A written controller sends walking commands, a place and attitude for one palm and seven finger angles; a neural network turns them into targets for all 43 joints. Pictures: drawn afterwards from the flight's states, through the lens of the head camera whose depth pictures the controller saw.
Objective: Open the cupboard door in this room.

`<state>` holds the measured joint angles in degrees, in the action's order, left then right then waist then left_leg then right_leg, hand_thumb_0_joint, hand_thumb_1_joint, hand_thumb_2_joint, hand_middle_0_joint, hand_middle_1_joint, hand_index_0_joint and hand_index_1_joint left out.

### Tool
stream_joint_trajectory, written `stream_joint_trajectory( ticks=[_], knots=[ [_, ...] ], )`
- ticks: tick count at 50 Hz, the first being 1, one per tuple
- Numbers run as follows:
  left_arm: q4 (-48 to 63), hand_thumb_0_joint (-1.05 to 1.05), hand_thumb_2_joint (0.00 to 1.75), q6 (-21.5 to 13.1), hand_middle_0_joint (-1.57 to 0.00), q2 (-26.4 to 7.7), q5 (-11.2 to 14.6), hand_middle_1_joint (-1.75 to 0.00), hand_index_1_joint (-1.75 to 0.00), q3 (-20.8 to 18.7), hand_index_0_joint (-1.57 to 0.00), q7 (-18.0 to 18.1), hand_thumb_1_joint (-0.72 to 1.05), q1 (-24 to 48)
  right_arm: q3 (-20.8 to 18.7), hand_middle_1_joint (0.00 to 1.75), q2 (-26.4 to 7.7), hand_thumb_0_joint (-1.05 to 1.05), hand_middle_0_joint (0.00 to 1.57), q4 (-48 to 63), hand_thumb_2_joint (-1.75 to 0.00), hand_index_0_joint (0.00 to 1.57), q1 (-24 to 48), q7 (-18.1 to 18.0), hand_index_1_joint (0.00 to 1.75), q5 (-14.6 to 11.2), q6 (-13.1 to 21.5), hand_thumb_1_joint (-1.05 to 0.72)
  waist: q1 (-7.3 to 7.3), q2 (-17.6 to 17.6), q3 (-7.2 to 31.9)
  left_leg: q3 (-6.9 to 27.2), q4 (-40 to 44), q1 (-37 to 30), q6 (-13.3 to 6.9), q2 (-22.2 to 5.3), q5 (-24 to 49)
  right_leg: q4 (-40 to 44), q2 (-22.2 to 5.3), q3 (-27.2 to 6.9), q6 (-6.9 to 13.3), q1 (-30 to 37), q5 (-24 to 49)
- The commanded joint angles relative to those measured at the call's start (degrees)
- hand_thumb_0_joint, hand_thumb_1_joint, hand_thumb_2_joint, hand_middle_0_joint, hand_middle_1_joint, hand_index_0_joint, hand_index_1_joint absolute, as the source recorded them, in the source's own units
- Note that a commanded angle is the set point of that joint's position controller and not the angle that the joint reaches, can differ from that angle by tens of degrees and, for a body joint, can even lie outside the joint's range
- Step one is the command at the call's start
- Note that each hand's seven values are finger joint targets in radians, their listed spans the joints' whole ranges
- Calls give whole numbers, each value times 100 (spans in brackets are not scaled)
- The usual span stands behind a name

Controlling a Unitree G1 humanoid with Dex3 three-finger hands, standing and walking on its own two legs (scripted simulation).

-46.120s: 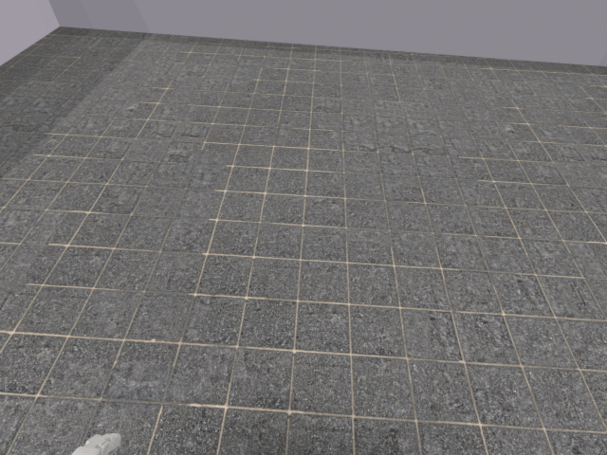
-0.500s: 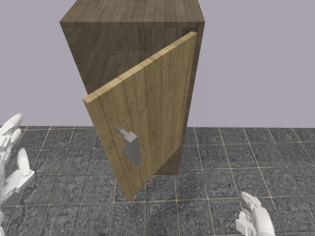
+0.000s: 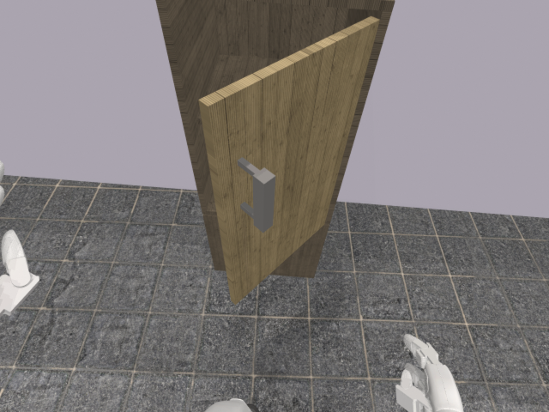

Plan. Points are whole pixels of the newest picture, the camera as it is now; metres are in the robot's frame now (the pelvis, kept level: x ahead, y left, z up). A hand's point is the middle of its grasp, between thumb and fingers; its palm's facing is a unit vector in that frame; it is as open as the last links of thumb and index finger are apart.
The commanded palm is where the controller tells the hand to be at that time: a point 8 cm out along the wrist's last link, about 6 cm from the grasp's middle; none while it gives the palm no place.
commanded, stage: step back with the hand held close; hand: left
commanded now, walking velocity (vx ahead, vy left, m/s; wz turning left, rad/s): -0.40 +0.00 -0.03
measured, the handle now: (254, 195) +0.41 +0.07 +0.07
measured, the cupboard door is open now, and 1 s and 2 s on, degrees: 50 50 50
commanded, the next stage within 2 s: stop stepping back and stand still in 0.44 s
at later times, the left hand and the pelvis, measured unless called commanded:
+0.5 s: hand out of the picture +0.13 +0.27 +0.17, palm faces +0.32 -0.86 -0.40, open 7.4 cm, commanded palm +0.07 +0.31 +0.19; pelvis -0.09 +0.02 +0.01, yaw -4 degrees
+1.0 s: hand out of the picture +0.03 +0.24 +0.17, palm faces +0.25 -0.85 -0.47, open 7.4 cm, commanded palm -0.03 +0.30 +0.19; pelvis -0.20 +0.01 +0.00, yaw -5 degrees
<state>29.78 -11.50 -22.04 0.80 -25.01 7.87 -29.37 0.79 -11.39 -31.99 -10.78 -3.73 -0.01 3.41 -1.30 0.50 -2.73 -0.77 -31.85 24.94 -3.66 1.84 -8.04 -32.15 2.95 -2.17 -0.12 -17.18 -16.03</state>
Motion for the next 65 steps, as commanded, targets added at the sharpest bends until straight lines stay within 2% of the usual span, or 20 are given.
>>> stream_joint_trajectory(
  ticks=[1,6,9,12,16,21,26,29,32,34,37,40,42,44,47,48,50,54,60,65],
  knots=[
    [1381,0,90,-406,-20,-1191,122,-30,-30,-536,-20,132,90,110,-436,30,-852,0,20,731,-90,20,374,-40,30,-51,399,-90,180,-362,1281,416,-261,-1389,220,-342,-978,1195,-1045,-1042,497,-532,431],
    [1351,0,90,-397,-20,-1455,135,-30,-30,-769,-20,210,90,23,-352,30,-681,0,20,616,-90,20,507,-66,30,-21,271,-90,195,-557,730,345,-964,-1213,340,-170,-871,1375,-1574,-1116,741,-1068,1218],
    [1463,0,90,-409,-20,-1496,127,-30,-30,-805,-20,162,90,270,-349,30,-930,0,20,709,-90,20,793,-173,30,-3,296,-90,116,1107,386,1367,1376,-463,93,-1032,325,-87,-193,-46,18,-426,469],
    [1317,0,90,-522,-20,-1431,95,-30,-30,-948,-20,127,90,142,-418,30,-834,0,20,628,-90,20,521,-105,30,185,514,-90,103,1528,902,2593,2712,759,-485,-2233,-1894,-3248,257,-305,-28,627,-1217],
    [1352,0,90,-365,-20,-1122,178,-30,-30,-599,-20,155,90,-305,-462,30,-820,0,20,515,-90,20,506,4,30,36,622,-90,19,522,1290,1497,2074,-1022,-405,-1747,-668,-2648,53,-28,-40,-322,-1156],
    [1794,0,90,-235,-20,-1124,239,-30,-30,-357,-20,154,90,95,-351,30,-783,0,20,387,-90,20,505,6,30,90,675,-90,72,1406,1431,1051,2834,-1359,96,-1329,-1392,-1532,281,552,54,160,-1570],
    [1874,0,90,-331,-20,-1515,413,-30,-30,-722,-20,147,90,-40,-306,30,-646,0,20,306,-90,20,403,46,30,157,650,-90,-2,1489,1988,592,2505,-2092,657,-1097,-59,525,277,765,340,715,-1384],
    [2004,0,90,-437,-20,-1920,484,-30,-30,-1068,-20,120,90,-375,-209,30,-565,0,20,275,-90,20,356,64,30,103,489,-90,36,51,1860,68,-57,-2631,638,-409,-52,2276,-1131,-209,736,-418,-10],
    [1819,0,90,-403,-20,-2092,491,-30,-30,-1267,-20,151,90,-101,-89,30,-620,0,20,438,-90,20,667,49,30,159,503,-90,2,-776,876,305,-2598,-564,585,-289,-1243,2106,-2423,-895,1279,-681,862],
    [1276,0,90,-171,-20,-1589,397,-30,-30,-979,-20,22,90,-140,-160,30,-659,0,20,480,-90,20,625,-8,30,-86,495,-90,142,-1253,810,107,-1851,27,416,-311,-618,1129,-1628,79,665,478,2921],
    [441,0,90,-8,-20,-1326,324,-30,-30,-611,-20,78,90,277,-109,30,-750,0,20,207,-90,20,360,-145,30,-77,462,-90,353,203,412,-185,-112,-1446,191,-143,330,337,-1289,418,263,-156,2721],
    [428,0,90,-129,-20,-1250,306,-30,-30,-366,-20,67,90,1024,-172,30,-947,0,20,267,-90,20,192,-181,30,-96,649,-90,274,1262,361,2016,1150,-1553,-605,-1400,688,-1200,-296,326,-312,-579,-691],
    [846,0,90,-224,-20,-1502,209,-30,-30,-497,-20,74,90,979,-158,30,-817,0,20,269,-90,20,232,-114,30,72,817,-90,196,825,654,2904,1912,-1340,-601,-1706,-77,-1707,-222,60,-41,-439,-1598],
    [1383,0,90,-247,-20,-1640,225,-30,-30,-725,-20,91,90,566,-226,30,-817,0,20,349,-90,20,312,-78,30,68,875,-90,57,465,877,2141,2434,-386,-266,-1390,-1997,-1184,-172,212,67,790,-1598],
    [1680,0,90,-240,-20,-1432,230,-30,-30,-799,-20,90,90,-706,-230,30,-777,0,20,571,-90,20,462,2,30,57,811,-90,-16,1436,937,832,2178,658,274,-729,-2666,164,-26,762,200,2014,-1103],
    [1591,0,90,-251,-20,-1463,205,-30,-30,-875,-20,79,90,-1015,-244,30,-739,0,20,606,-90,20,456,22,30,55,718,-90,0,1163,855,428,1391,920,421,-402,-2580,618,-271,500,335,1997,-1206],
    [1556,0,90,-249,-20,-1562,237,-30,-30,-943,-20,91,90,-868,-393,30,-716,0,20,503,-90,20,416,40,30,19,485,-90,20,-1310,440,105,-2783,818,520,157,-1690,2676,-2486,-2676,1194,-224,-3101],
    [754,0,90,-442,-20,-1472,164,-30,-30,-864,-20,65,90,275,-296,30,-668,0,20,235,-90,20,106,-69,30,61,523,-90,431,-285,35,351,-3149,935,506,-625,-747,2372,-1936,-1315,899,-817,-2148],
    [-258,0,90,-333,-20,-810,-2,-30,-30,-35,-20,175,90,776,-298,30,-700,0,20,116,-90,20,128,-314,30,50,804,-90,125,-636,172,-565,106,-972,156,-247,-978,1655,-1449,-514,622,-121,-904],
    [1241,0,90,-406,-20,-1201,63,-30,-30,-354,-20,205,90,743,-374,30,-953,0,20,432,-90,20,207,-193,30,-8,800,-90,98,471,936,778,610,-2081,-194,-1311,1944,-208,-496,315,-71,71,1247]
  ],
)
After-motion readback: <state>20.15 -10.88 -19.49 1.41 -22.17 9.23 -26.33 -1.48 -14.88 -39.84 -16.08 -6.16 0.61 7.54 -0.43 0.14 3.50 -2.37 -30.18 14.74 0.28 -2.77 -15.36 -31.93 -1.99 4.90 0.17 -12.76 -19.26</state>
